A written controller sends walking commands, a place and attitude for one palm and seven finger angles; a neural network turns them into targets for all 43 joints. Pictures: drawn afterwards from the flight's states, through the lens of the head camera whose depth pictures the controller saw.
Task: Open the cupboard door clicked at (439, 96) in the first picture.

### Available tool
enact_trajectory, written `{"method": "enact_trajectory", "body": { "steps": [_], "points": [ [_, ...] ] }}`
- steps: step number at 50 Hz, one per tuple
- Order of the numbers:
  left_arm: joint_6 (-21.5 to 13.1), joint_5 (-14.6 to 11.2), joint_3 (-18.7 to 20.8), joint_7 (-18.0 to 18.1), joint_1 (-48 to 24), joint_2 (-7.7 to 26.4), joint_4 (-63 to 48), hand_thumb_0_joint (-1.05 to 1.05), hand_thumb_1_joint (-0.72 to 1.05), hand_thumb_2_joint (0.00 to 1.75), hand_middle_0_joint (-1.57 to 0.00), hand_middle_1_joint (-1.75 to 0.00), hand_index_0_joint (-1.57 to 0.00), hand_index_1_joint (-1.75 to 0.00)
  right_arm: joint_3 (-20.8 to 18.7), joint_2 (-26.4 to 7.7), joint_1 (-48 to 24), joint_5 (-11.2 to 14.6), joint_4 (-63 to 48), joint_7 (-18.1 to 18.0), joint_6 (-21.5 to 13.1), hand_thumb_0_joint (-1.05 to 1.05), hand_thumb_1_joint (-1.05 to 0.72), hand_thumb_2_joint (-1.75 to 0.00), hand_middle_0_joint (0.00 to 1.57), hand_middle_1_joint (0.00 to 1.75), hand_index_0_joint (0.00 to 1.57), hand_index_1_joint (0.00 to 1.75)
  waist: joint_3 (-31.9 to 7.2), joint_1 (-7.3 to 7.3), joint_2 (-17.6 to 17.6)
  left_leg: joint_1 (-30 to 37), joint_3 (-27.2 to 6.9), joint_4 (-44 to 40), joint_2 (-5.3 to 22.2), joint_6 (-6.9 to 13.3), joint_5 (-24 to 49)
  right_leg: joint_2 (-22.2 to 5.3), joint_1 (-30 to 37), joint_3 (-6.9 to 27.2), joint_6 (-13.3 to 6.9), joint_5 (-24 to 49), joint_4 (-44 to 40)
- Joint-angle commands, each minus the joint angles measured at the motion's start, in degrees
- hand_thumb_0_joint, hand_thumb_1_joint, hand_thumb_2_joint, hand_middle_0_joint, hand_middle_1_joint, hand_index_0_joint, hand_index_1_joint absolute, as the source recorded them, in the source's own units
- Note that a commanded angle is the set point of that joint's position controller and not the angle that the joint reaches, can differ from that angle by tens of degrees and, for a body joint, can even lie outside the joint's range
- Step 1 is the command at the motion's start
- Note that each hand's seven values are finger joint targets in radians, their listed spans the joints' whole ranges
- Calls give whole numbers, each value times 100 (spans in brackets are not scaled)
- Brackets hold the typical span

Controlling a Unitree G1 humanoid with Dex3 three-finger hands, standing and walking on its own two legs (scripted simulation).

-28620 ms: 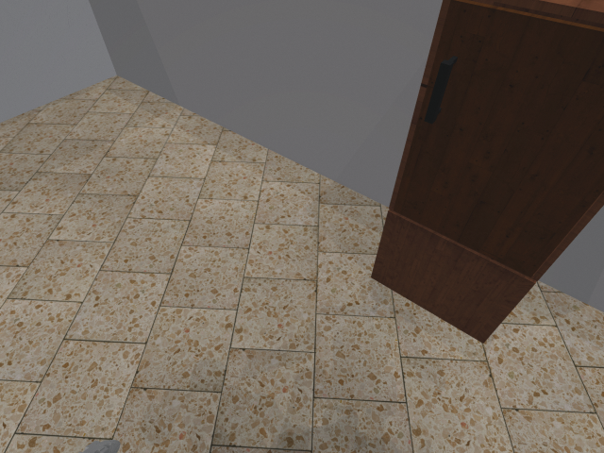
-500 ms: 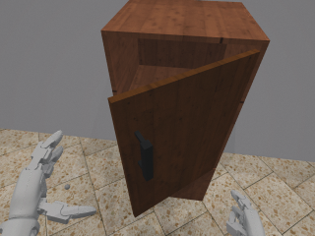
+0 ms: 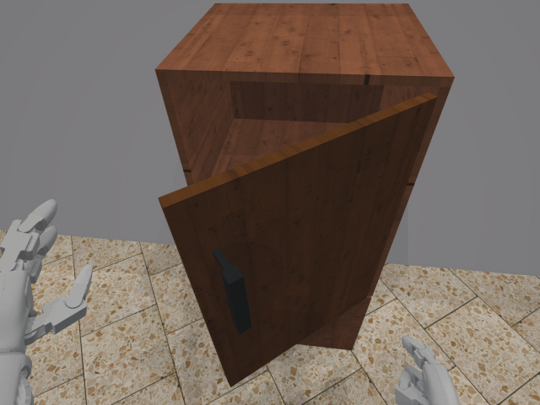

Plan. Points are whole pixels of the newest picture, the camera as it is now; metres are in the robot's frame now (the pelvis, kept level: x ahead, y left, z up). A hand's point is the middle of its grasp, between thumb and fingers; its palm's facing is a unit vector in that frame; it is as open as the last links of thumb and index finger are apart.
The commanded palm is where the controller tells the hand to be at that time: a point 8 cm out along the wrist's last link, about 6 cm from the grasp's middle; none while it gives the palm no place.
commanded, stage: draw the hand back to the body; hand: left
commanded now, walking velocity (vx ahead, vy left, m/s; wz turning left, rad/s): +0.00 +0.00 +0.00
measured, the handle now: (231, 291) +0.25 +0.09 +0.08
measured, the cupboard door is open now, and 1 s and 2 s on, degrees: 39 39 39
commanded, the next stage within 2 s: step back with the hand held close in 0.40 s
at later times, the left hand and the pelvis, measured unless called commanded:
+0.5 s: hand (83, 295) +0.19 +0.24 +0.15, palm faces +0.42 -0.81 -0.41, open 7.4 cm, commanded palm +0.14 +0.28 +0.17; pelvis +0.00 -0.02 +0.00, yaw +0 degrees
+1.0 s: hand (42, 323) +0.15 +0.26 +0.15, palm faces +0.34 -0.80 -0.49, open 7.4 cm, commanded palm +0.09 +0.31 +0.17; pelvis -0.06 +0.01 -0.01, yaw -2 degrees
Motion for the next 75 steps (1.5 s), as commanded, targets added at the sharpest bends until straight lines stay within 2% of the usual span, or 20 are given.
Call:
{"method": "enact_trajectory", "body": {
  "steps": [1,25,26,27,28,31,37,40,46,51,57,60,63,65,67,68,70,71,73,75],
  "points": [
    [-368,-40,939,122,-576,1094,-1033,0,90,90,-20,-30,-20,-30,-280,-591,-744,23,-893,-37,-226,0,-90,-90,20,30,20,30,-442,-18,-170,605,-152,-250,169,20,1898,2,-391,59,-26,2003,-319],
    [-501,-66,839,45,-592,1030,-902,0,90,90,-20,-30,-20,-30,-330,-580,-842,31,-843,-56,-242,0,-90,-90,20,30,20,30,-330,-21,-92,697,-49,-259,131,81,1473,-42,-518,172,30,1814,-516],
    [-529,-63,825,58,-978,1102,-1038,0,90,90,-20,-30,-20,-30,-316,-592,-847,38,-839,-62,-253,0,-90,-90,20,30,20,30,-325,-62,-66,707,-60,-267,114,81,1375,-38,-559,178,28,1699,-548],
    [-728,-56,1581,94,-1414,1836,-1253,0,90,90,-20,-30,-20,-30,-335,-685,-698,69,-1015,-52,-140,0,-90,-90,20,30,20,30,-22,-233,-171,462,-208,-12,218,163,1110,-325,-1078,721,65,2093,-789],
    [-739,-57,1237,33,-837,1388,-751,0,90,90,-20,-30,-20,-30,-336,-607,-739,43,-902,-64,-37,0,-90,-90,20,30,20,30,-99,-263,-443,408,-233,118,198,153,1087,-457,-1006,682,64,2357,-710],
    [-760,-15,994,-17,-308,1136,-687,0,90,90,-20,-30,-20,-30,-399,-656,-722,46,-1018,-54,156,0,-90,-90,20,30,20,30,-463,-270,-271,473,-164,109,288,126,1654,-472,-889,549,138,2837,-375],
    [-687,-10,1155,82,4,1349,-1057,0,90,90,-20,-30,-20,-30,-464,-635,-722,100,-1233,-76,383,0,-90,-90,20,30,20,30,-860,-292,-447,345,-201,127,474,89,2320,-412,-810,431,156,2935,21],
    [-710,-13,1335,168,109,1528,-1282,0,90,90,-20,-30,-20,-30,-474,-617,-726,111,-1287,-118,429,0,-90,-90,20,30,20,30,-942,-291,-195,159,-281,41,539,95,2369,-392,-718,434,116,2812,199],
    [-807,9,1382,252,273,1501,-1473,0,90,90,-20,-30,-20,-30,-492,-648,-633,85,-1329,-124,369,0,-90,-90,20,30,20,30,-829,-314,99,-550,-497,-239,684,135,1372,-250,-693,480,104,1778,373],
    [-923,109,1350,294,129,1375,-1508,0,90,90,-20,-30,-20,-30,-484,-741,-547,53,-1342,-116,204,0,-90,-90,20,30,20,30,-433,-368,495,-1909,-901,-891,911,291,-945,-19,-337,389,109,610,812],
    [-1036,222,1405,289,-99,1285,-1532,0,90,90,-20,-30,-20,-30,-519,-751,-409,1,-1277,-112,-18,0,-90,-90,20,30,20,30,-302,-373,367,-2992,-1107,-1085,1032,398,-2329,116,33,343,84,5,1266],
    [-1087,238,1402,305,-150,1322,-1632,0,90,90,-20,-30,-20,-30,-539,-683,-353,-23,-1230,-97,-81,0,-90,-90,20,30,20,30,-240,-404,-22,-2628,-775,-362,634,241,-2213,-177,-709,883,-109,-705,517],
    [-1086,208,1298,391,-291,1373,-1683,0,90,90,-20,-30,-20,-30,-524,-614,-223,-83,-1013,-41,-58,0,-90,-90,20,30,20,30,-229,-475,-1017,-1036,-336,1518,65,-105,-1035,-1167,-2666,1917,-592,-1551,-783],
    [-1051,199,1215,455,-327,1330,-1571,0,90,90,-20,-30,-20,-30,-497,-549,-175,-88,-853,-20,-15,0,-90,-90,20,30,20,30,-450,-540,-1212,-536,-307,2041,17,-120,-631,-1442,-2875,1748,-692,-854,-687],
    [-1029,191,1334,458,-520,1481,-1581,0,90,90,-20,-30,-20,-30,-460,-566,-300,-80,-890,-49,32,0,-90,-90,20,30,20,30,-193,-532,-1007,-603,-396,968,119,-64,-606,-1051,-2808,1268,-407,-597,-278],
    [-1060,190,1377,446,-588,1514,-1640,0,90,90,-20,-30,-20,-30,-462,-650,-392,-77,-946,-85,33,0,-90,-90,20,30,20,30,24,-499,-476,-1007,-743,165,341,56,-828,-607,-2622,969,-172,-683,60],
    [-1188,227,1566,450,-316,1440,-1703,0,90,90,-20,-30,-20,-30,-481,-754,-505,-80,-998,-145,-65,0,-90,-90,20,30,20,30,-213,-445,1283,-2729,-2317,-1679,1615,550,-2559,331,-869,234,155,-567,2146],
    [-1222,258,1645,421,-445,1480,-1830,0,90,90,-20,-30,-20,-30,-540,-702,-459,-139,-1000,-136,-138,0,-90,-90,20,30,20,30,-393,-455,1496,-3277,-2721,-2207,2015,799,-2975,557,-357,301,186,-734,3546],
    [-1230,200,1610,409,-321,1420,-1762,0,90,90,-20,-30,-20,-30,-630,-587,-388,-176,-859,-22,-226,0,-90,-90,20,30,20,30,-438,-451,617,-2546,-2403,-1727,1901,858,-1804,519,-1135,570,100,-1053,4299],
    [-1217,137,1419,440,-72,1272,-1882,0,90,90,-20,-30,-20,-30,-606,-545,-445,-179,-776,55,-310,0,-90,-90,20,30,20,30,-605,-410,509,-1657,-1853,-1384,1633,731,-962,399,-1613,452,113,-1123,3892]
  ]
}}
